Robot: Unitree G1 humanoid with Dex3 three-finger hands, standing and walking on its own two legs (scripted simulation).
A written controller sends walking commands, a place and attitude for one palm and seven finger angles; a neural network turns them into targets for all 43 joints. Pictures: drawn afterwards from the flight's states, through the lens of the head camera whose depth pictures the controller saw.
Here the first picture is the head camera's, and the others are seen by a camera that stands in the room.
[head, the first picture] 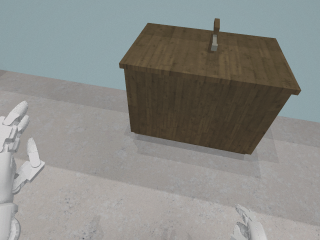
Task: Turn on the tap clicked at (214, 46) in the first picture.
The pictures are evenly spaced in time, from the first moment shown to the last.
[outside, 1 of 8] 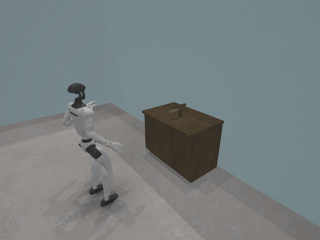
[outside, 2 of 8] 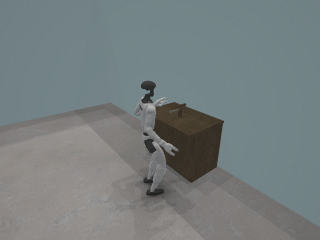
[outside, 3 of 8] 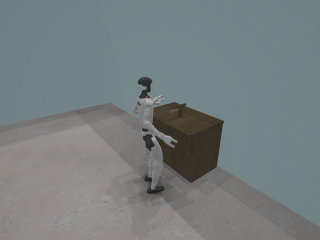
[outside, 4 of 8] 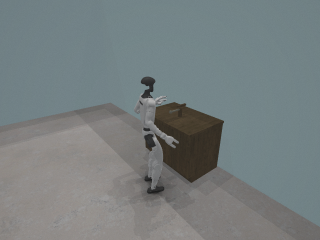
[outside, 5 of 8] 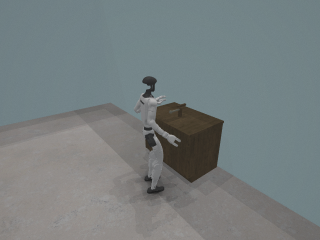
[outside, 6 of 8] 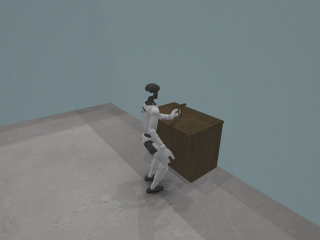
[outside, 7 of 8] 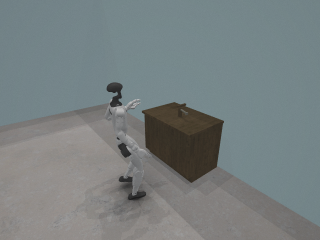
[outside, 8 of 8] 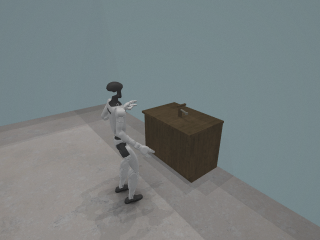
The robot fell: no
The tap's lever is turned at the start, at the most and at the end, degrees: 0 75 75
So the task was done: yes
